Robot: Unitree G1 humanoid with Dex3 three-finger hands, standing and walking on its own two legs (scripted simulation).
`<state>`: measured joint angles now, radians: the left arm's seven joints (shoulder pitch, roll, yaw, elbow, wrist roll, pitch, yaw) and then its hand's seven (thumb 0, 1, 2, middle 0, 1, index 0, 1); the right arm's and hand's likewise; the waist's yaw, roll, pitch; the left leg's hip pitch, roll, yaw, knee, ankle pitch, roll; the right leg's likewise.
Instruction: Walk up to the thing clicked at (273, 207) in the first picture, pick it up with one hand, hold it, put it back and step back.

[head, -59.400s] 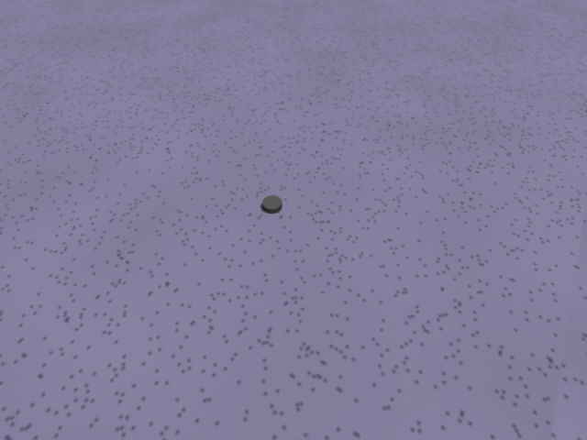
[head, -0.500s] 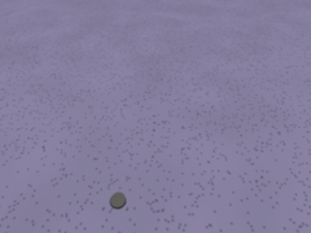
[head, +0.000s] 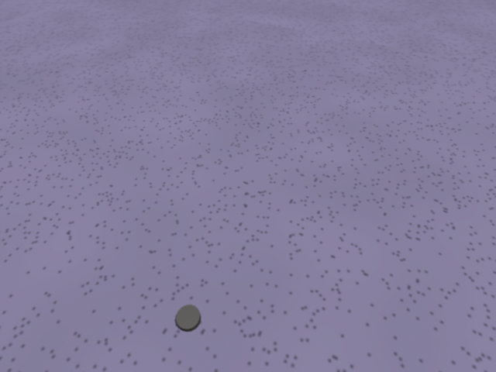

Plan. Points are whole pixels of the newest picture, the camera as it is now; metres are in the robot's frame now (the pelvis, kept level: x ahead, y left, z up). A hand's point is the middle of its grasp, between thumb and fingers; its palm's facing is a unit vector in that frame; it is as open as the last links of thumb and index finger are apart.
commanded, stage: stand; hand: left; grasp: from above
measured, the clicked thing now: (188, 317) +0.46 +0.25 -0.77
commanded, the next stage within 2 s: step back in 0.08 s
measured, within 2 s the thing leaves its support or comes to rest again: neither
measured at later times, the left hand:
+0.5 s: hand out of the picture +0.09 +0.32 -0.18, palm faces +0.00 -0.93 -0.36, open 7.4 cm
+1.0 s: hand out of the picture -0.07 +0.30 -0.15, palm faces -0.05 -0.91 -0.40, open 7.4 cm
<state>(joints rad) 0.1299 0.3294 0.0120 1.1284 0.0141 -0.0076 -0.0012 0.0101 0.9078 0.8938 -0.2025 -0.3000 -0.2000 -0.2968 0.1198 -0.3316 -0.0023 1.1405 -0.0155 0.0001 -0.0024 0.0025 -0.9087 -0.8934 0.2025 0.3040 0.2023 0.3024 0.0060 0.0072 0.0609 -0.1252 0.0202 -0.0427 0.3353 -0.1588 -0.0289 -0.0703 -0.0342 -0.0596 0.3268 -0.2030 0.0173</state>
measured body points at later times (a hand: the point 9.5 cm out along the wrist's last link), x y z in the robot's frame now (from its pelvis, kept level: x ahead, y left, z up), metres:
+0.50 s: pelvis -0.06 +0.05 -0.02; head +0.02 +0.08 +0.42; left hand +0.09 +0.37 -0.16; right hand +0.00 -0.27 -0.13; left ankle -0.03 +0.14 -0.75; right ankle -0.07 -0.11 -0.68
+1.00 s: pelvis -0.17 +0.04 -0.02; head -0.13 +0.03 +0.43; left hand -0.07 +0.35 -0.13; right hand -0.09 -0.28 -0.14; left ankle -0.17 +0.17 -0.68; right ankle -0.15 -0.08 -0.75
